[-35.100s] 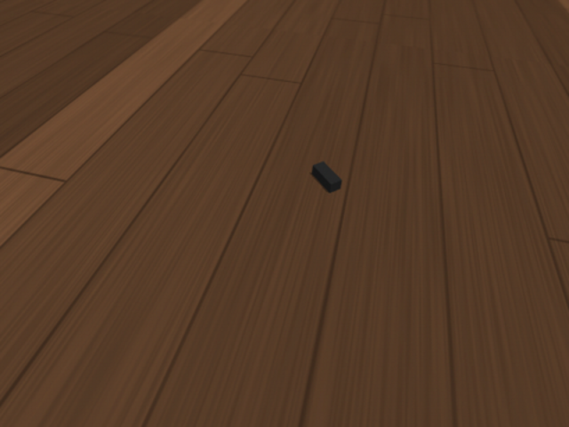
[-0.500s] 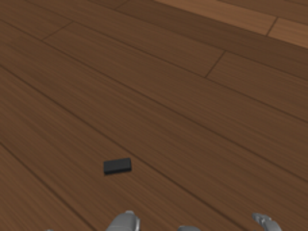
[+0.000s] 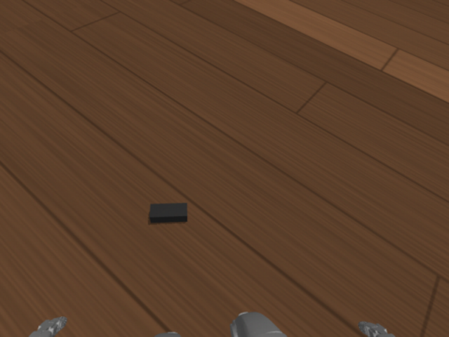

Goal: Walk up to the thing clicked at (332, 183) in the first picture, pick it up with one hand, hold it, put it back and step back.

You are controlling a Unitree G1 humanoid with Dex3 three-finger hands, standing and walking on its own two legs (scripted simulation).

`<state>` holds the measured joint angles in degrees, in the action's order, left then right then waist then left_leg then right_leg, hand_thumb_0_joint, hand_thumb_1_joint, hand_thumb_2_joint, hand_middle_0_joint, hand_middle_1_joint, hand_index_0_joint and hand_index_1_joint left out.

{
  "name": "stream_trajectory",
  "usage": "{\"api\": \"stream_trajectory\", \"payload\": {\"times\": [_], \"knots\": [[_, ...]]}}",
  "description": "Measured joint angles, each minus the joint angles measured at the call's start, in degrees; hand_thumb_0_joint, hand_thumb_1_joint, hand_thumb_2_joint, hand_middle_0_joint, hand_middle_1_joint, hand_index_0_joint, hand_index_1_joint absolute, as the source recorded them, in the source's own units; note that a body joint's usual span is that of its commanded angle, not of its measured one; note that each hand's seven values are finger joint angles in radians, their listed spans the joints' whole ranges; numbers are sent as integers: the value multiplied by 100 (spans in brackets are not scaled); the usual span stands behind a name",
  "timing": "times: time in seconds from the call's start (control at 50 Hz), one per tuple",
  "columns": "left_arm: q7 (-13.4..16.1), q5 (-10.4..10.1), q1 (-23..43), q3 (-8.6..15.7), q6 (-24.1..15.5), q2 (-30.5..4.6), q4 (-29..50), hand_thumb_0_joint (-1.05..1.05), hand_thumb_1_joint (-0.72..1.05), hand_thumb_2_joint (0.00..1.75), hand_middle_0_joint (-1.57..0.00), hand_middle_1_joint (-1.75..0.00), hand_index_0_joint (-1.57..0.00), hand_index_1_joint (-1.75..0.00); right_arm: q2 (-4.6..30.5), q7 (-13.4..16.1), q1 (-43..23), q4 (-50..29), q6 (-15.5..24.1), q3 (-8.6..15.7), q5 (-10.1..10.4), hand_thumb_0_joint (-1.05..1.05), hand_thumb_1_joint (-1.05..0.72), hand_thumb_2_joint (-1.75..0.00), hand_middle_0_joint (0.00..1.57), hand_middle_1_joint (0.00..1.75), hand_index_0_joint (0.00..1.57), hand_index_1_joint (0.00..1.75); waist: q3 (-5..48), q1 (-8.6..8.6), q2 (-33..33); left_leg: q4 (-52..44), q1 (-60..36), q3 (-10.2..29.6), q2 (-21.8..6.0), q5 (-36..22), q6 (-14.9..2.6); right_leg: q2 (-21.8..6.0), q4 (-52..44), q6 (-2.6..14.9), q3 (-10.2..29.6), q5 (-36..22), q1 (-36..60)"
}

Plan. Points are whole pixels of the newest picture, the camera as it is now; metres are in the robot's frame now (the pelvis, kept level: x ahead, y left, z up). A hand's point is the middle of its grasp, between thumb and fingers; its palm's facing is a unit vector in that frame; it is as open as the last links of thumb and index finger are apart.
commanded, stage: step back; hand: left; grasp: from above
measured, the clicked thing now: (169, 212) +0.69 +0.18 -0.74
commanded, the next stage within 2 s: none
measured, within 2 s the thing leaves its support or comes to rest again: neither
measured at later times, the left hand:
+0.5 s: hand out of the picture -0.08 +0.24 -0.13, palm faces -0.03 -0.89 -0.45, open 7.4 cm
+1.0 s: hand out of the picture -0.28 +0.24 -0.17, palm faces -0.04 -0.92 -0.39, open 7.4 cm
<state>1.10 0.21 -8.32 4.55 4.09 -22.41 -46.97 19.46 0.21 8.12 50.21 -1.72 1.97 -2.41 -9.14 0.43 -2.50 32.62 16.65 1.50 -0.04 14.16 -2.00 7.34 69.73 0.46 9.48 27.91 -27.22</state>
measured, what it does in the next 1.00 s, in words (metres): walks backwards: right foot, then left foot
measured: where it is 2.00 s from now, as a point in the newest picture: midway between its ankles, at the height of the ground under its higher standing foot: outside the picture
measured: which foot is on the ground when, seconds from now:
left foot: down 0.00-0.28, up 0.30-0.62, down 0.64-1.00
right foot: up 0.00-0.22, down 0.24-0.68, up 0.70-0.98, down 1.00-1.00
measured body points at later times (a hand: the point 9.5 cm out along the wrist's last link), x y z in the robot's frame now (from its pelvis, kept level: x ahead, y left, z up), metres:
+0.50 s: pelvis -0.17 -0.03 +0.00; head -0.13 -0.07 +0.44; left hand -0.08 +0.28 -0.10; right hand -0.12 -0.36 -0.14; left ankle -0.19 +0.12 -0.66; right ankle -0.14 -0.15 -0.73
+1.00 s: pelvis -0.35 -0.04 -0.02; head -0.30 -0.03 +0.43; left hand -0.28 +0.28 -0.14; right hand -0.21 -0.36 -0.11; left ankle -0.25 +0.09 -0.73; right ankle -0.41 -0.17 -0.74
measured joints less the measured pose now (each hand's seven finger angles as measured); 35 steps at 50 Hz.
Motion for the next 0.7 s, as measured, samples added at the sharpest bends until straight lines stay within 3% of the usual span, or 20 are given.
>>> {"api": "stream_trajectory", "payload": {"times": [0.06,0.14,0.24,0.28,0.32,0.36,0.4,0.46,0.58,0.64,0.68,0.7], "knots": [[10,21,-154,41,-28,-66,-49,1,90,89,-20,-30,-21,-30,2,41,-139,-137,46,32,54,0,-90,-90,20,30,21,30,-64,61,-17,-74,135,-102,-64,-203,0,-96,-117,-175,15,-52,281],[-1,38,-313,43,-15,-124,-155,1,90,89,-20,-30,-21,-29,20,52,-362,-338,63,46,76,0,-90,-90,20,30,21,30,-199,99,-17,40,368,-297,-160,-375,14,-344,-965,-313,-135,53,710],[-109,57,-414,9,-68,-66,-264,1,90,89,-20,-30,-20,-29,170,1,-511,-459,-55,70,57,0,-90,-90,20,30,21,30,-207,124,157,368,805,-466,-311,-551,146,-670,-2805,-143,-624,-311,1381],[-151,106,-387,9,-99,108,-367,1,90,89,-20,-30,-21,-29,325,6,-537,-377,-130,135,86,0,-90,-90,20,30,21,30,-256,29,563,546,956,-226,-466,-534,173,-483,-3017,-32,-853,-443,1466],[-215,177,-512,-27,-88,187,-319,1,90,89,-20,-30,-21,-29,342,59,-371,-248,-207,190,121,0,-90,-90,20,30,21,30,-98,11,625,1052,1184,152,-143,517,209,-545,-2946,47,-927,-536,1332],[-218,205,-632,-41,-57,182,-272,1,90,89,-20,-30,-21,-30,304,76,-167,-98,-251,188,141,0,-91,-90,20,30,21,30,71,189,404,2029,1351,310,292,1078,255,-744,-2969,120,-726,-665,1188],[-181,215,-655,-35,-26,223,-277,1,90,89,-20,-30,-21,-30,347,61,46,-19,-232,184,169,0,-91,-90,20,30,21,30,181,180,365,2785,1384,540,583,1047,249,-860,-3239,99,-711,-913,1162],[-137,230,-525,7,-21,250,-177,1,90,89,-21,-30,-21,-30,424,93,362,49,-161,179,164,0,-91,-90,20,30,21,30,267,60,442,3309,1215,728,702,984,299,-908,-3520,61,-874,-1220,1028],[0,222,41,10,-123,152,300,1,90,89,-20,-30,-21,-30,357,136,643,187,-122,119,111,0,-91,-90,20,30,21,30,3,-109,396,1901,233,348,315,1478,365,-1016,-3363,74,-1271,-1480,604],[-1,162,316,-37,-99,77,461,1,90,89,-20,-30,-21,-30,258,110,610,199,-70,102,88,0,-91,-90,20,30,21,30,-150,-153,247,702,-262,81,183,948,246,-1127,-3024,23,-1406,-1510,315],[-10,117,445,-37,-18,-20,414,1,90,89,-20,-30,-21,-30,70,88,481,229,-52,90,62,0,-91,-90,20,30,21,30,-318,-69,-180,569,-340,-134,408,673,129,-1311,-2845,17,-1155,-1540,213],[-11,84,436,-46,26,-1,354,1,90,89,-20,-30,-21,-30,44,50,474,198,-56,61,47,0,-91,-90,20,30,21,30,-285,-59,-216,613,-283,-169,392,650,92,-1206,-2678,22,-1025,-1098,126]]}}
